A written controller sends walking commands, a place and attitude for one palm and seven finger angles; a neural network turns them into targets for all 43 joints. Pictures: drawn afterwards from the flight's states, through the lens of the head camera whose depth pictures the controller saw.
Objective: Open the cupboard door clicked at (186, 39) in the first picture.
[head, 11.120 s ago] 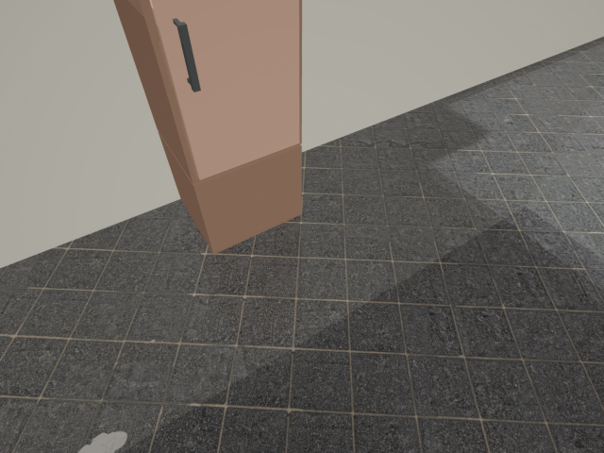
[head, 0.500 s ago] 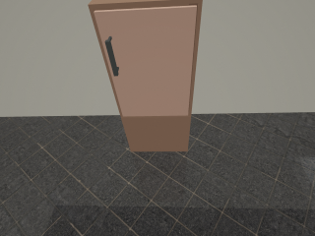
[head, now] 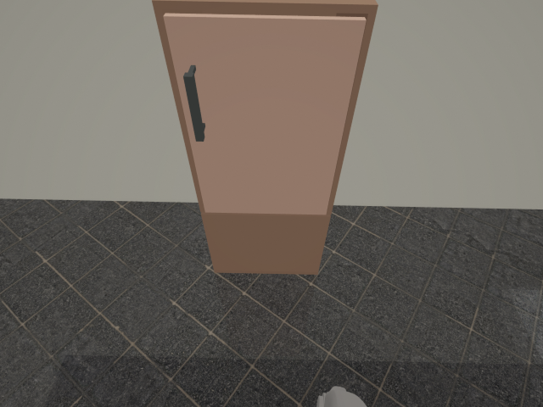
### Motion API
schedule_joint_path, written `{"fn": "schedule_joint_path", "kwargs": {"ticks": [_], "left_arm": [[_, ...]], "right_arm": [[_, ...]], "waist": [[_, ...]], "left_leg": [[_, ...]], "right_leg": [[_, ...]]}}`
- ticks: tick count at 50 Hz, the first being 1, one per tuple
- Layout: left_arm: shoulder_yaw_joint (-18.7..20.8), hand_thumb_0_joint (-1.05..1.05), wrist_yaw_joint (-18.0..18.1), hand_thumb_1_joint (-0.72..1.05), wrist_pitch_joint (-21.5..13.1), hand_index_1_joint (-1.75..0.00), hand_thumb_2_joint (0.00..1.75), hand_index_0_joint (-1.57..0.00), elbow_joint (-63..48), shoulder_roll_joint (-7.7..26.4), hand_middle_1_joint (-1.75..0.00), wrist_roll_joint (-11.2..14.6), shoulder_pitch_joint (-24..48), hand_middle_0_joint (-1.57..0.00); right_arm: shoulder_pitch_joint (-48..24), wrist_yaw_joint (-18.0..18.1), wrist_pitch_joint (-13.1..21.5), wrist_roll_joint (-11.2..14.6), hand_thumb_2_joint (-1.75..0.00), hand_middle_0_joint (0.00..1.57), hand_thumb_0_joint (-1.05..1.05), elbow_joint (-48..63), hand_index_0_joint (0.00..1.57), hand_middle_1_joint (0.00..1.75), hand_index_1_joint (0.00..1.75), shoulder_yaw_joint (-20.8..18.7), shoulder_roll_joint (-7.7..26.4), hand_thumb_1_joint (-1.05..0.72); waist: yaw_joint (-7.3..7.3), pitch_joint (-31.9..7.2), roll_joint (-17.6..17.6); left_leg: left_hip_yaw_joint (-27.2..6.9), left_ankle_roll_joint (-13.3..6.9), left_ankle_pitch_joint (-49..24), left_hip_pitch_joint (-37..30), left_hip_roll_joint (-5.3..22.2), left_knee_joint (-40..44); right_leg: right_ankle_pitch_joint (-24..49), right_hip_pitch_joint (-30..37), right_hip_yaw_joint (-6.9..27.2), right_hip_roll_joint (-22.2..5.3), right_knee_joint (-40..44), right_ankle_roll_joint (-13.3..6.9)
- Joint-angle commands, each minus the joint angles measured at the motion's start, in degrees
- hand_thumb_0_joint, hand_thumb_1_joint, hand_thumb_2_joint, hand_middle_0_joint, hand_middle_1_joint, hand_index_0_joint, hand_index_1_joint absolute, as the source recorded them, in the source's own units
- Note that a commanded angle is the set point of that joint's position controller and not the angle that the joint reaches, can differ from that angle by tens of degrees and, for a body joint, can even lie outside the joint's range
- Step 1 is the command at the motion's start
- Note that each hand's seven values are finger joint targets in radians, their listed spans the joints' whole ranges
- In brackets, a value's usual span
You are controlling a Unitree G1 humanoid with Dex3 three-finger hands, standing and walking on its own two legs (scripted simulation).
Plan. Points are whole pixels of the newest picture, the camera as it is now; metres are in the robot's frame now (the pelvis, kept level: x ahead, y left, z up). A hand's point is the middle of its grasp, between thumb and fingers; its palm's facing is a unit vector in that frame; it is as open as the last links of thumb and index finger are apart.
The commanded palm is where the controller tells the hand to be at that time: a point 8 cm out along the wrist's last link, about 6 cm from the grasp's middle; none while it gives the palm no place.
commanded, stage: take the last steps up to it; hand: left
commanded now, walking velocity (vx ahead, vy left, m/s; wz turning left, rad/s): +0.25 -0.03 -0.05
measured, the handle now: (196, 104) +0.72 +0.22 +0.07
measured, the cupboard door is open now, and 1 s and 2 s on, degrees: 0 0 0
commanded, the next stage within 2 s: come to a stop and stand still in 0.22 s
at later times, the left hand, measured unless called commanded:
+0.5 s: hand (209, 386) +0.19 +0.12 -0.16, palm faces +0.04 -0.97 -0.23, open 7.2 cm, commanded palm none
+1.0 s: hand out of the picture +0.13 +0.12 -0.17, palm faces -0.01 -0.96 -0.27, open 7.4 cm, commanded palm none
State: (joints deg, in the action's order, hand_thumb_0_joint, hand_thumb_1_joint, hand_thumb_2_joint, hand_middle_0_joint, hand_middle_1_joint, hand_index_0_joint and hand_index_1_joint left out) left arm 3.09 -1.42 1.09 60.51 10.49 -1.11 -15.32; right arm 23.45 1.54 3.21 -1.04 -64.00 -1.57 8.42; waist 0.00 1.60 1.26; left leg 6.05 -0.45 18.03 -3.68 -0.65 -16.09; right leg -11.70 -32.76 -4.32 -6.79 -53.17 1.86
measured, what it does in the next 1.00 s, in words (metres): walks ahead: right foot, then left foot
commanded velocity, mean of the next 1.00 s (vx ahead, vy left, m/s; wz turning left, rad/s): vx -0.01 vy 0.01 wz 0.00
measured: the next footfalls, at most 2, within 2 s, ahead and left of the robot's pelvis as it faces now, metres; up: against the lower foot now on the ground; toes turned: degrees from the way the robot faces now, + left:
right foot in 0.12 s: +0.21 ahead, -0.13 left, +0.00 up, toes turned -9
left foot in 0.60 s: +0.25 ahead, +0.07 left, +0.00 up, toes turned +3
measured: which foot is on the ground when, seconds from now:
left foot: down 0.00-0.14, up 0.16-0.58, down 0.60-0.98, up 1.00-1.00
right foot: up 0.00-0.10, down 0.12-0.64, up 0.66-0.94, down 0.96-1.00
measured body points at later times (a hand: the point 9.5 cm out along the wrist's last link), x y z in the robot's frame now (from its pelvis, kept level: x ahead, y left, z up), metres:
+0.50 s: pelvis +0.15 -0.06 +0.00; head +0.15 -0.08 +0.45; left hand +0.19 +0.17 -0.14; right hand +0.20 -0.29 -0.16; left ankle +0.21 +0.09 -0.71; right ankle +0.17 -0.13 -0.74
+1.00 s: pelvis +0.10 -0.07 -0.01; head +0.11 -0.10 +0.44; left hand +0.13 +0.17 -0.15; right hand +0.15 -0.30 -0.17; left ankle +0.21 +0.07 -0.73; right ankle +0.06 -0.18 -0.74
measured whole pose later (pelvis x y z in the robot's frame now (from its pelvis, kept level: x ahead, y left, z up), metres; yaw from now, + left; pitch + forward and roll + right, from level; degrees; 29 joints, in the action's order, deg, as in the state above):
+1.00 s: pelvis +0.10 -0.07 -0.01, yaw -3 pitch -2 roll +1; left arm 1.9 1.3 1.5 60.9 10.0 -1.1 -15.5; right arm 10.1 1.1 -2.3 -0.9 -59.7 -3.1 10.0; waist 0.5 1.8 -2.0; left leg 3.4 1.6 11.6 20.8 3.2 -29.7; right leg -20.6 -9.1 -3.0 -1.9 -31.5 -0.3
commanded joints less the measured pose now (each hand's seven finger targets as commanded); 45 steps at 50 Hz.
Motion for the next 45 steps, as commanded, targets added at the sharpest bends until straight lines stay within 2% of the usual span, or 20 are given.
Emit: {"fn": "schedule_joint_path", "kwargs": {"ticks": [1, 3, 5, 6, 7, 8, 9, 11, 15, 21, 26, 28, 29, 31, 32, 34, 37, 39, 43, 45], "left_arm": [[0.45, 0.00, -0.21, 0.90, -2.29, -0.30, 0.90, -0.20, -6.01, 1.54, -0.30, 0.23, 8.09, -0.20], [0.65, 0.00, -0.13, 0.90, -2.82, -0.30, 0.90, -0.20, -5.24, 2.00, -0.30, 0.26, 5.31, -0.20], [1.43, 0.00, 0.26, 0.90, -3.81, -0.30, 0.90, -0.20, -1.30, 4.49, -0.30, -0.14, -7.26, -0.20], [2.66, 0.00, 0.89, 0.90, -4.79, -0.30, 0.90, -0.20, 1.03, 9.33, -0.30, -0.68, -15.14, -0.20], [3.86, 0.00, 1.48, 0.90, -5.05, -0.30, 0.90, -0.20, 1.95, 15.09, -0.30, -0.24, -19.26, -0.20], [3.69, 0.00, 1.84, 0.90, -4.66, -0.30, 0.90, -0.20, 1.27, 15.06, -0.30, 0.80, -16.81, -0.20], [3.23, 0.00, 2.09, 0.90, -4.54, -0.30, 0.90, -0.20, 0.11, 12.44, -0.30, 0.81, -10.50, -0.20], [1.58, 0.00, 2.35, 0.90, -4.48, -0.30, 0.90, -0.20, -2.47, 8.05, -0.30, 0.63, -1.71, -0.20], [0.26, 0.00, 2.59, 0.90, -5.20, -0.30, 0.90, -0.20, -2.41, 4.12, -0.30, 0.12, 1.48, -0.20], [-0.22, 0.00, 3.18, 0.90, -4.14, -0.30, 0.90, -0.20, -1.26, 4.67, -0.30, -0.07, -0.21, -0.20], [0.90, 0.00, 3.91, 0.90, -1.78, -0.30, 0.90, -0.20, -1.45, 7.21, -0.30, -0.08, -1.33, -0.20], [1.13, 0.00, 4.07, 0.90, -1.10, -0.30, 0.90, -0.20, -1.62, 7.45, -0.30, 0.08, -0.69, -0.20], [1.16, 0.00, 4.12, 0.90, -0.69, -0.30, 0.90, -0.20, -2.09, 7.13, -0.30, 0.16, -0.33, -0.20], [0.32, 0.00, 4.35, 0.90, 0.02, -0.30, 0.90, -0.20, -3.44, 3.40, -0.30, 0.64, -2.24, -0.20], [0.18, 0.00, 4.45, 0.90, 0.17, -0.30, 0.90, -0.20, -3.40, 3.02, -0.30, 0.71, -2.60, -0.20], [0.76, 0.00, 4.25, 0.90, 1.25, -0.30, 0.90, -0.20, -2.99, 4.36, -0.30, 0.66, -1.59, -0.20], [1.13, 0.00, 3.69, 0.90, 1.26, -0.30, 0.90, -0.20, -2.62, 3.75, -0.30, 0.17, -3.23, -0.20], [0.90, 0.00, 3.21, 0.90, 1.13, -0.30, 0.90, -0.20, -2.83, 3.60, -0.30, 0.05, -2.86, -0.20], [-0.07, 0.00, 2.59, 0.90, 1.00, -0.30, 0.90, -0.20, -3.01, 1.93, -0.30, 0.15, -1.78, -0.20], [-0.50, 0.00, 2.47, 0.90, 0.38, -0.30, 0.90, -0.20, -1.45, 1.19, -0.30, 0.25, -4.23, -0.20]], "right_arm": [[3.06, 0.57, 0.90, -0.63, -0.90, 0.20, 0.00, 1.07, 0.20, 0.30, 0.30, -2.06, 8.42, -0.90], [2.95, 0.54, 0.67, -0.67, -0.90, 0.20, 0.00, 0.48, 0.20, 0.30, 0.30, -2.12, 9.39, -0.90], [2.32, 0.31, 0.58, -0.15, -0.90, 0.20, 0.00, 0.20, 0.20, 0.30, 0.30, -2.17, 9.36, -0.90], [3.15, -0.28, 0.68, 0.48, -0.90, 0.20, 0.00, 0.62, 0.20, 0.30, 0.30, -1.97, 7.55, -0.90], [6.27, -0.49, 0.81, 0.97, -0.90, 0.20, 0.00, 2.05, 0.20, 0.30, 0.30, -1.54, 4.34, -0.90], [2.48, -0.28, 0.20, 1.15, -0.90, 0.20, 0.00, 2.92, 0.20, 0.30, 0.30, -1.77, 5.95, -0.90], [1.16, -0.56, -0.18, 1.13, -0.90, 0.20, 0.00, 2.55, 0.20, 0.30, 0.30, -1.97, 5.53, -0.90], [-1.45, -0.92, -0.80, 0.17, -0.90, 0.20, 0.00, 2.55, 0.20, 0.30, 0.30, -1.77, 3.73, -0.90], [3.39, -1.29, -2.79, -0.52, -0.90, 0.20, 0.00, 0.90, 0.20, 0.30, 0.30, -1.42, 1.37, -0.90], [-2.97, -0.42, -3.25, 0.54, -0.90, 0.20, 0.00, 2.30, 0.20, 0.30, 0.30, -0.07, 0.44, -0.90], [-8.11, 0.01, -4.67, 0.43, -0.90, 0.20, 0.00, 4.76, 0.20, 0.30, 0.30, -1.47, 3.63, -0.90], [-7.58, 0.13, -4.83, 0.32, -0.90, 0.20, 0.00, 4.87, 0.20, 0.30, 0.30, -1.88, 4.57, -0.90], [-6.59, 0.07, -4.58, 0.39, -0.90, 0.20, 0.00, 4.64, 0.20, 0.30, 0.30, -2.08, 5.47, -0.90], [-6.66, 0.48, -4.17, -0.05, -0.90, 0.20, 0.00, 5.99, 0.20, 0.30, 0.30, -2.36, 9.92, -0.90], [-7.57, 0.67, -4.20, -0.09, -0.90, 0.20, 0.00, 6.48, 0.20, 0.30, 0.30, -2.49, 10.38, -0.90], [-10.73, 1.51, -3.89, 0.00, -0.90, 0.20, 0.00, 7.55, 0.20, 0.30, 0.30, -2.09, 9.76, -0.90], [-14.66, 1.37, -4.04, -0.39, -0.90, 0.20, 0.00, 9.21, 0.20, 0.30, 0.30, -2.34, 9.56, -0.90], [-13.97, 1.12, -3.83, -0.15, -0.90, 0.20, 0.00, 9.31, 0.20, 0.30, 0.30, -2.60, 9.59, -0.90], [-12.24, 0.36, -4.04, -0.57, -0.90, 0.20, 0.00, 7.86, 0.20, 0.30, 0.30, -3.16, 10.64, -0.90], [-11.80, -0.11, -4.31, -0.64, -0.90, 0.20, 0.00, 7.08, 0.20, 0.30, 0.30, -3.27, 10.65, -0.90]], "waist": [[1.90, 8.79, -8.12], [0.38, 6.29, -7.45], [-5.40, -0.38, -3.33], [-8.45, -6.93, 4.91], [-7.38, -13.36, 17.50], [-7.34, -10.88, 10.71], [-5.11, -7.15, 8.54], [-1.85, 0.50, 1.33], [2.34, -0.38, 4.10], [0.22, -1.80, 2.44], [-0.78, 0.08, 6.36], [0.18, 0.38, 5.84], [0.58, -0.37, 2.00], [-0.11, -1.64, -11.43], [-0.02, -1.61, -12.63], [-0.40, -2.50, -12.58], [-1.06, -4.58, -8.29], [-0.39, -5.88, -6.47], [1.68, -6.34, -11.42], [0.78, -4.62, -10.73]], "left_leg": [[-6.84, -8.63, -24.50, 5.28, 17.27, 3.15], [-5.44, -7.76, -32.84, 6.53, 16.67, -2.24], [-2.31, -4.83, -37.16, 10.51, 12.95, -17.34], [0.57, -2.29, -23.70, 20.39, 8.52, -32.94], [0.56, -0.14, 13.53, 31.14, 0.09, -51.40], [-6.29, -1.31, 16.05, 33.49, 2.15, -59.15], [-7.28, -1.69, 10.56, 33.75, 4.61, -61.85], [-7.90, -1.25, 2.73, 33.14, 7.66, -58.88], [-5.39, 0.78, -1.65, 27.88, 7.65, -48.37], [-3.85, 3.18, -1.27, 24.89, 5.40, -28.14], [-3.69, 2.95, -2.05, 21.91, 3.46, -21.01], [-4.15, 2.48, -8.82, 17.41, 4.07, -14.71], [-5.84, 1.50, -21.56, 13.10, 6.37, -11.79], [-16.21, -6.27, -49.85, 10.56, 19.69, -6.92], [-17.15, -10.04, -49.50, 13.02, 22.14, -3.48], [-17.87, -11.78, -40.36, 17.57, 21.68, -2.01], [-14.85, -11.05, -31.43, 14.32, 19.01, -3.47], [-14.52, -10.06, -22.52, 13.52, 17.70, -2.19], [-16.85, -8.81, -2.73, 13.00, 17.54, 1.74], [-15.74, -6.66, 4.32, 17.02, 15.23, 2.49]], "right_leg": [[-1.32, -1.12, -1.19, 0.39, 11.84, -1.42], [-1.66, 7.76, -3.30, 3.29, 15.92, -2.84], [3.73, 25.20, -4.10, 5.64, 22.28, -3.83], [5.94, 39.15, 6.78, -3.35, 24.57, -6.85], [14.69, 46.28, 30.32, -18.79, 31.98, -13.28], [11.16, 41.37, 31.70, -19.73, 35.85, -15.66], [1.23, 34.56, 28.59, -17.78, 38.28, -14.52], [-2.68, 20.84, 19.35, -13.81, 40.21, -11.91], [5.32, 14.75, 6.59, -8.55, 42.08, -9.79], [34.04, 21.11, 4.71, -8.20, 35.19, -11.03], [35.89, 21.90, 7.25, -9.80, 29.84, -11.68], [32.07, 19.59, 7.55, -9.16, 26.80, -10.12], [25.26, 16.78, 5.66, -6.60, 24.00, -7.89], [-4.01, 13.38, -1.09, 3.39, 13.30, -2.27], [-21.79, 13.32, 0.43, 5.61, 3.17, -2.00], [-23.00, 12.70, 5.98, 5.37, -6.58, -1.72], [-17.88, 8.66, 6.34, 5.71, -11.14, -0.87], [-16.34, 8.87, 5.26, 5.32, -8.40, -0.42], [-18.80, 13.42, 2.34, 4.13, 8.06, -0.62], [-15.59, 19.84, 0.01, 5.60, 18.97, -1.09]]}}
